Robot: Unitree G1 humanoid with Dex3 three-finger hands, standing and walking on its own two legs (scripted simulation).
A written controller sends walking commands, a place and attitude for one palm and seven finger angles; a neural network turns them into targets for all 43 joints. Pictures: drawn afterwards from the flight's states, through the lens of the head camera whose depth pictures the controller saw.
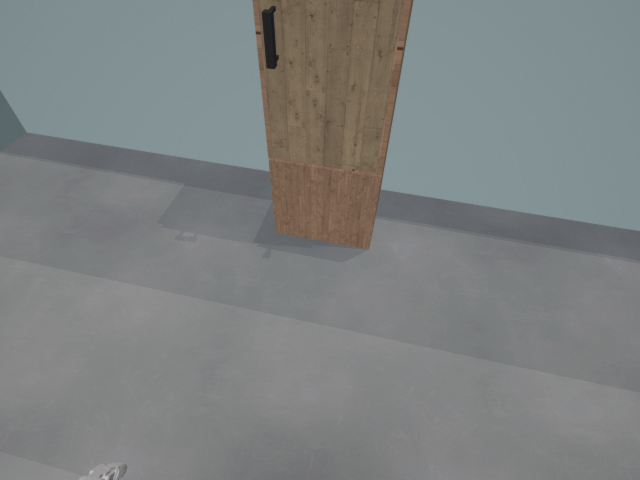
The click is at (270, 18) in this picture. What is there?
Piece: cupboard door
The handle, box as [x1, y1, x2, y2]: [262, 6, 278, 68]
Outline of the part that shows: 275,6 271,6 267,10 264,9 262,11 266,67 268,68 274,68 278,58 278,55 275,54 273,27 273,12 275,10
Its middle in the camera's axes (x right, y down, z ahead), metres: -0.13 -0.54 +1.04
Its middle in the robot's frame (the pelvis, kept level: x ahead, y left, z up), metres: +1.14 +0.19 +0.07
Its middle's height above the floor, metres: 0.84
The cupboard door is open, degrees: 0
